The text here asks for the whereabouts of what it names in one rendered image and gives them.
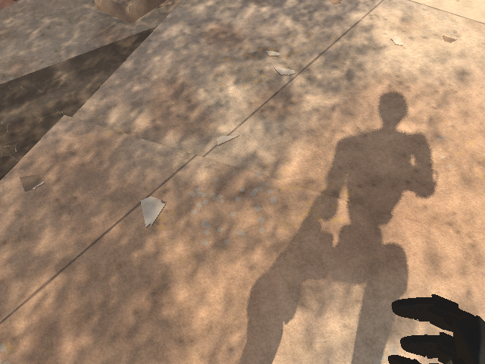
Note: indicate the robot right hand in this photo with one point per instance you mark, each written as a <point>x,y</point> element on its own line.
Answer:
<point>466,346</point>

